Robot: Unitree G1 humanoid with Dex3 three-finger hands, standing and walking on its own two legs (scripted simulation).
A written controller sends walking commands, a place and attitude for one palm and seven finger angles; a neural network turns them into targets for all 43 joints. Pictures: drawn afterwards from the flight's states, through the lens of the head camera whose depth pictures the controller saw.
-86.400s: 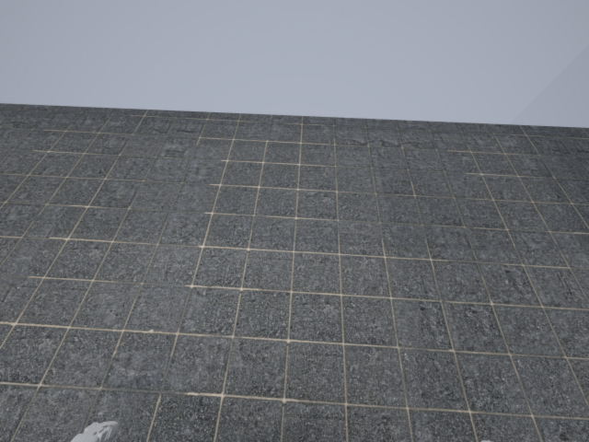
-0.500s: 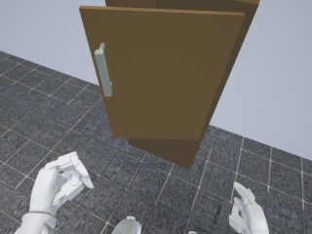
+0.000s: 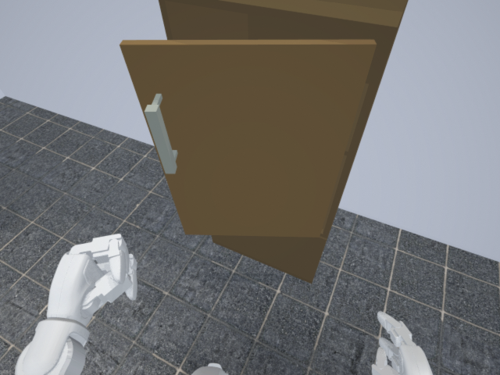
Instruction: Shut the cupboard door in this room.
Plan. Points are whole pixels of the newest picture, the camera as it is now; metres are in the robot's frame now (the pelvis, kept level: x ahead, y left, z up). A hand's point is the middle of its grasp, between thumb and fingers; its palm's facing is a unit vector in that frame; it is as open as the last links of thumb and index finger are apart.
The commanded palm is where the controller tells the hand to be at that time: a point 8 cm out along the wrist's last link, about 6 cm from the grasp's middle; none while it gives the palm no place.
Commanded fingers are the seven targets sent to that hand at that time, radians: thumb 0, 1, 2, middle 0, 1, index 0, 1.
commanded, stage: raise the hand and make a fist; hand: left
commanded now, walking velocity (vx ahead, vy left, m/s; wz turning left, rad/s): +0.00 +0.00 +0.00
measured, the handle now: (164, 135) +0.53 +0.22 +0.08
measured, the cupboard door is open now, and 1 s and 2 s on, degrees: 23 23 23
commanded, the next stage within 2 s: bring the fist close to the handle in 0.26 s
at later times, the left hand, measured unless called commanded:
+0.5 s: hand (132, 278) +0.23 +0.18 +0.08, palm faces +0.06 -1.00 -0.05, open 3.1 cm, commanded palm +0.23 +0.23 +0.09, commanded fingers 0.00 0.90 0.90 -1.30 -1.50 -1.30 -1.50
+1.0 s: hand (158, 210) +0.34 +0.18 +0.09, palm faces +0.02 -1.00 -0.04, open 3.1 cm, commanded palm +0.33 +0.23 +0.09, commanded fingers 0.00 0.90 0.90 -1.30 -1.50 -1.30 -1.50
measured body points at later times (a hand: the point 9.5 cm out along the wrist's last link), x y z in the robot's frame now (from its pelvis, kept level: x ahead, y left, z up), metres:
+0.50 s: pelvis -0.01 -0.01 +0.00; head +0.02 -0.02 +0.45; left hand +0.22 +0.24 +0.09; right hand +0.17 -0.24 -0.08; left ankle +0.04 +0.13 -0.69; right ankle -0.02 -0.12 -0.69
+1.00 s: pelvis -0.01 +0.01 +0.00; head +0.03 +0.00 +0.45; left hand +0.34 +0.23 +0.09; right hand +0.13 -0.25 -0.10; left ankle +0.04 +0.13 -0.69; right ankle -0.02 -0.12 -0.69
